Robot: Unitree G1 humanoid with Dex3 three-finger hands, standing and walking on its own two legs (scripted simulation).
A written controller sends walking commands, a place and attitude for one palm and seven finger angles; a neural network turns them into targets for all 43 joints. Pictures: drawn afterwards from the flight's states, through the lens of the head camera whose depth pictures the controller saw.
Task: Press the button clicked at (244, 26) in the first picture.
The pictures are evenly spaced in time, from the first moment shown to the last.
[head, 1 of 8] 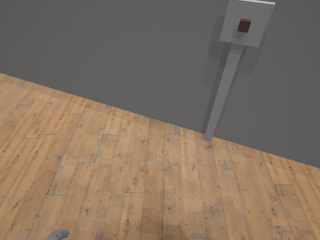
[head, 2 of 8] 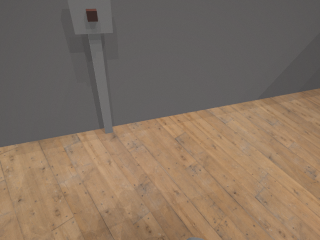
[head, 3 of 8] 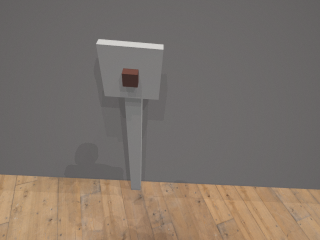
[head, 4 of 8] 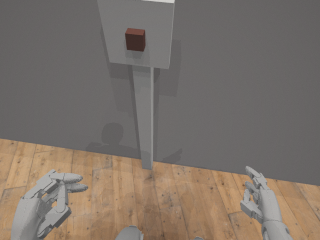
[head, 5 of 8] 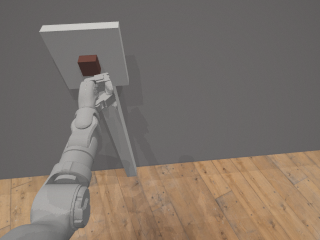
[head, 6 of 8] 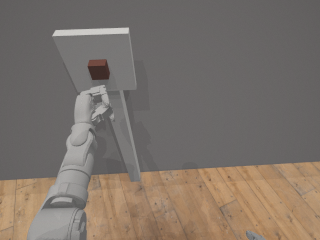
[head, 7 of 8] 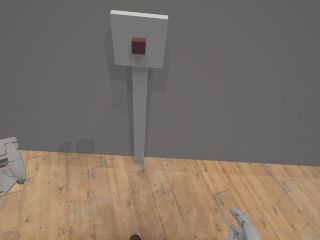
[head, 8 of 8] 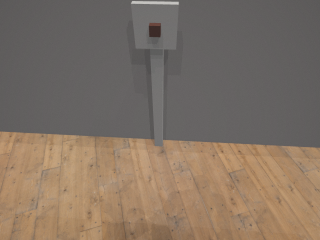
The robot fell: no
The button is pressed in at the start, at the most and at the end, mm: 0 10 0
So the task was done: yes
